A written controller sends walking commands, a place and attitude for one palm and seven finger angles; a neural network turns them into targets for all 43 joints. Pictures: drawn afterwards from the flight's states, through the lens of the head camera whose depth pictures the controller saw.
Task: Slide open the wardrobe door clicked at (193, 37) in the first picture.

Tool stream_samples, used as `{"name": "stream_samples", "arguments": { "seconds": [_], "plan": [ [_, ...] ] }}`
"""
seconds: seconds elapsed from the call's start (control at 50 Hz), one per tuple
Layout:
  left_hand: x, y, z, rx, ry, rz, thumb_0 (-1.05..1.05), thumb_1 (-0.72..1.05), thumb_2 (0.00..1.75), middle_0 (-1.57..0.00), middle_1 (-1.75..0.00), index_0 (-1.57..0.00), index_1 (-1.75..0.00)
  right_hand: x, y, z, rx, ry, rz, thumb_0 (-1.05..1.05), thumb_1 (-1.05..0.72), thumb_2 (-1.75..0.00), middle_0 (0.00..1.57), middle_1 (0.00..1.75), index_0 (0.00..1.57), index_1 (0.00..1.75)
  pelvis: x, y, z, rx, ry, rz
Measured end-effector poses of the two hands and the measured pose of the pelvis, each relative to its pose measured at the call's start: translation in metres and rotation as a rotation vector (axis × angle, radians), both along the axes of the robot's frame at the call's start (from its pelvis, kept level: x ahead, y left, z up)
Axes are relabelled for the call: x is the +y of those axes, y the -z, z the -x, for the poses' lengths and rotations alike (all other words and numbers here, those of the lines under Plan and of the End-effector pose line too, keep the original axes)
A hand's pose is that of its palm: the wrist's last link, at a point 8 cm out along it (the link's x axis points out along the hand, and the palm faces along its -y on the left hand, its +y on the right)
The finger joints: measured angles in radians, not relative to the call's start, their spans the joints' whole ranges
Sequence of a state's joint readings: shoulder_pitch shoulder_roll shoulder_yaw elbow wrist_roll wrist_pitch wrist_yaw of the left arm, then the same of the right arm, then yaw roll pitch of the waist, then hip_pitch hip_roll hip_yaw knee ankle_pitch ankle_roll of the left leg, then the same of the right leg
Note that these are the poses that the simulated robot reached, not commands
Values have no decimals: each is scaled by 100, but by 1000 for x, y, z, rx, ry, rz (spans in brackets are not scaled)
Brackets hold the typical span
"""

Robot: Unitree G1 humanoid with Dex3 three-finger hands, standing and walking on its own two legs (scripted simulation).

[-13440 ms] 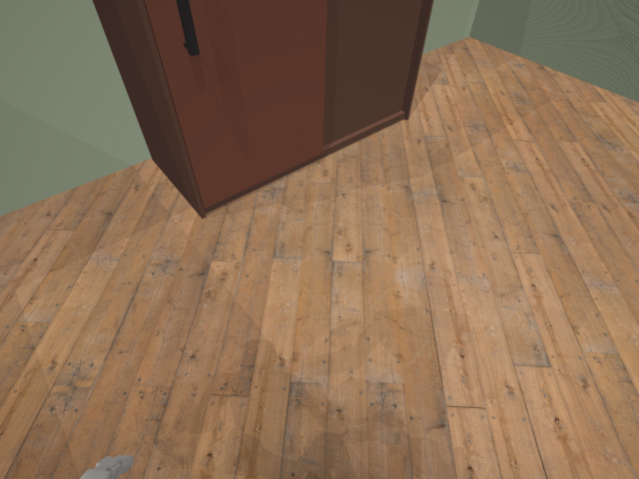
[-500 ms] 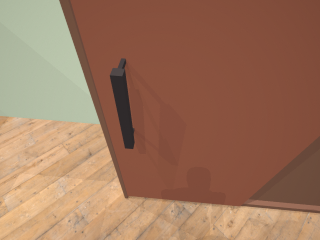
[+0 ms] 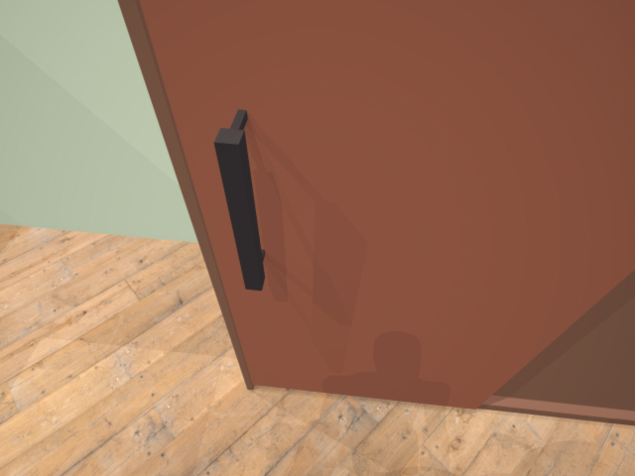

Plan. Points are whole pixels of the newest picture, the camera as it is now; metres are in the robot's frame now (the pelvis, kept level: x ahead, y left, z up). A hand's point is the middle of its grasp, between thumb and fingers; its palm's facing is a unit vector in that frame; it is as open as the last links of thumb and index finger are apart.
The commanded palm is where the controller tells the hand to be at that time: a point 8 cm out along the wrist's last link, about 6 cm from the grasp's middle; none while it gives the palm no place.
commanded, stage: raise the hand with hooked fingers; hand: left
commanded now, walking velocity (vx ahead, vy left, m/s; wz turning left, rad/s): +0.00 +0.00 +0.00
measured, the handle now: (249, 212) +0.43 +0.13 +0.09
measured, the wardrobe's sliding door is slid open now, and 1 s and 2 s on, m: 0.00 0.00 0.00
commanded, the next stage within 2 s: none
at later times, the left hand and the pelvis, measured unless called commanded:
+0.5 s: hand out of the picture +0.12 +0.20 +0.00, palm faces +0.18 -0.98 -0.09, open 9.5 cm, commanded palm +0.13 +0.24 +0.00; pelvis -0.03 -0.04 -0.06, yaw +4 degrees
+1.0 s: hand (136, 390) +0.20 +0.22 +0.03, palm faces -0.03 -1.00 -0.07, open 12.5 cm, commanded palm +0.18 +0.28 +0.06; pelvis -0.02 -0.01 -0.03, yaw +2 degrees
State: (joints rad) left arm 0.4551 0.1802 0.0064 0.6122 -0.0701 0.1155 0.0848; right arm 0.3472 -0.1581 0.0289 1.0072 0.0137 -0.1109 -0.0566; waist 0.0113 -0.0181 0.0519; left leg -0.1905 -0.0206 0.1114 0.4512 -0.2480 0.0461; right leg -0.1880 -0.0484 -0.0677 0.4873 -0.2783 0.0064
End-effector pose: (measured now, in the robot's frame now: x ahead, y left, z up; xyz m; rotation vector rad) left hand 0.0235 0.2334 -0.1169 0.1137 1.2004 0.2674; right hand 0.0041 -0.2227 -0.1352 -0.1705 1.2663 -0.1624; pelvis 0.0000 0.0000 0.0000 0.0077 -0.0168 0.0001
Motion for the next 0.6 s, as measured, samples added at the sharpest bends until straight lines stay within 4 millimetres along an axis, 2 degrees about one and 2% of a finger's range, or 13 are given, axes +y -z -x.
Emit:
{"name": "stream_samples", "arguments": {
  "seconds": [0.06, 0.14, 0.2, 0.24, 0.28, 0.32, 0.36, 0.4, 0.44, 0.48, 0.52, 0.56, 0.6],
  "plan": [
    [16, -54, -64, -381, 16, -107, 6, 94, 89, -20, -32, -21, -32, -15, -6, -29, -206, -18, 21, 3, -93, -90, 20, 30, 20, 30, -1, 4, 4, 7, -21, -8],
    [-4, -128, -141, -865, 118, -92, 4, 87, 86, -20, -35, -20, -35, -34, -19, -81, -468, -52, 57, 2, -92, -90, 20, 30, 20, 30, -2, 12, 12, 36, -38, 4],
    [-29, -144, -167, -1119, 197, 38, 2, 80, 84, -20, -39, -20, -39, -46, -38, -116, -617, -62, 79, 2, -91, -90, 20, 30, 20, 30, -10, 22, 19, 84, -17, -1],
    [-41, -134, -165, -1192, 255, 131, 2, 75, 82, -21, -41, -21, -41, -52, -52, -134, -688, -89, 94, 2, -91, -90, 20, 30, 20, 30, -17, 30, 23, 105, -9, -5],
    [-44, -112, -151, -1174, 301, 176, 1, 70, 80, -21, -44, -22, -44, -58, -62, -150, -741, -123, 112, 2, -91, -90, 20, 30, 20, 30, -23, 37, 26, 122, -7, -6],
    [-37, -87, -129, -1091, 292, 181, 1, 65, 79, -22, -47, -22, -47, -63, -69, -164, -770, -155, 128, 2, -90, -90, 20, 30, 20, 30, -29, 45, 28, 135, -9, -5],
    [-24, -72, -103, -1018, 239, 149, 1, 59, 77, -23, -50, -23, -50, -65, -70, -175, -785, -183, 139, 2, -90, -90, 20, 30, 20, 30, -33, 50, 30, 143, -16, 0],
    [-9, -73, -80, -1005, 179, 76, 1, 54, 75, -23, -53, -23, -53, -63, -67, -183, -787, -211, 141, 1, -90, -90, 20, 30, 20, 30, -37, 55, 30, 151, -29, 12],
    [5, -88, -67, -1067, 143, -11, 1, 50, 73, -23, -56, -24, -56, -58, -59, -187, -779, -236, 130, 1, -90, -90, 20, 30, 20, 30, -39, 58, 31, 155, -46, 27],
    [11, -110, -65, -1175, 147, -71, 1, 45, 71, -23, -59, -24, -59, -50, -46, -187, -764, -259, 105, 1, -90, -90, 20, 30, 20, 30, -39, 61, 33, 156, -63, 43],
    [9, -128, -75, -1276, 200, -77, 1, 40, 69, -23, -62, -24, -62, -40, -32, -184, -743, -272, 70, 1, -90, -90, 20, 30, 20, 30, -39, 63, 36, 154, -73, 54],
    [2, -136, -94, -1313, 290, -31, 1, 35, 67, -23, -65, -24, -65, -30, -19, -175, -715, -267, 34, 1, -90, -90, 20, 30, 20, 30, -39, 64, 38, 156, -76, 59],
    [-5, -134, -117, -1262, 383, 44, 1, 31, 65, -24, -68, -24, -68, -23, -10, -163, -683, -239, 4, 2, -90, -90, 20, 30, 20, 30, -38, 62, 40, 158, -71, 57]
  ]
}}
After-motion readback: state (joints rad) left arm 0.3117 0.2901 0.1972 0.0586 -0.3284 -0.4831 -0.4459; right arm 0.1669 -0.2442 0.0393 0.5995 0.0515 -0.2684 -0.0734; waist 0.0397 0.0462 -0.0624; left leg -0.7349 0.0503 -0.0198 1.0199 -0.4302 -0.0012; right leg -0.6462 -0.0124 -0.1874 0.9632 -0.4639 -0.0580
